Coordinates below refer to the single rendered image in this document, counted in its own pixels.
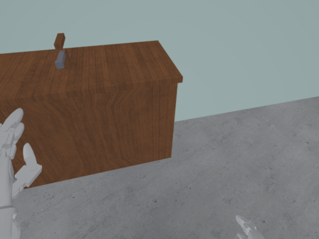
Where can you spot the tap lever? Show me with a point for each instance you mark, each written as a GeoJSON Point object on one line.
{"type": "Point", "coordinates": [60, 60]}

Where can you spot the right robot hand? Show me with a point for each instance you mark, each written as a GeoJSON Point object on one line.
{"type": "Point", "coordinates": [248, 227]}

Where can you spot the robot left forearm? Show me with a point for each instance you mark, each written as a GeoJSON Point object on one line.
{"type": "Point", "coordinates": [9, 227]}

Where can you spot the counter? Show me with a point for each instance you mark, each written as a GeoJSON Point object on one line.
{"type": "Point", "coordinates": [111, 106]}

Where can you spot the left robot hand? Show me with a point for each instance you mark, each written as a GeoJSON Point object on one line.
{"type": "Point", "coordinates": [10, 132]}

